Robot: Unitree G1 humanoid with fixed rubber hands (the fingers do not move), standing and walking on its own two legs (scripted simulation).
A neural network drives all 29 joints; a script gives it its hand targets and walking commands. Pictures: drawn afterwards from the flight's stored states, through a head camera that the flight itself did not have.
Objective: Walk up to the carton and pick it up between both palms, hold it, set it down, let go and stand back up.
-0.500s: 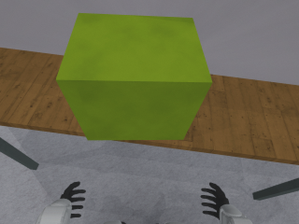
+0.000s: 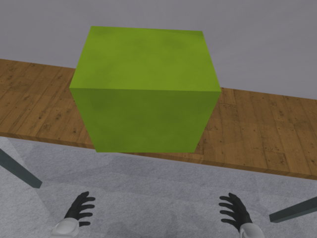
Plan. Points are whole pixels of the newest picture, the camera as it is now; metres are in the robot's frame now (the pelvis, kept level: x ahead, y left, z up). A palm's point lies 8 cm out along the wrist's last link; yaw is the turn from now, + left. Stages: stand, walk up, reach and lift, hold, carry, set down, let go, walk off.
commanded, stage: let go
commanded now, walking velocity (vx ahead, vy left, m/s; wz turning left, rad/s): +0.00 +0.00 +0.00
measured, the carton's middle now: (146, 94) +0.45 +0.05 +0.09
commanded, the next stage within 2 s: stand in 0.04 s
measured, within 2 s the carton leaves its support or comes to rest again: neither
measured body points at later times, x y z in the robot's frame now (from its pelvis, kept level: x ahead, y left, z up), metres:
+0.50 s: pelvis +0.08 +0.01 +0.00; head +0.08 +0.02 +0.45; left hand +0.08 +0.24 -0.15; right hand +0.07 -0.22 -0.16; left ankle +0.02 +0.11 -0.74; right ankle +0.01 -0.09 -0.74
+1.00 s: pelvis +0.09 +0.02 -0.01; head +0.09 +0.01 +0.44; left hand +0.09 +0.24 -0.17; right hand +0.05 -0.19 -0.17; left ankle +0.02 +0.11 -0.74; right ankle +0.01 -0.09 -0.74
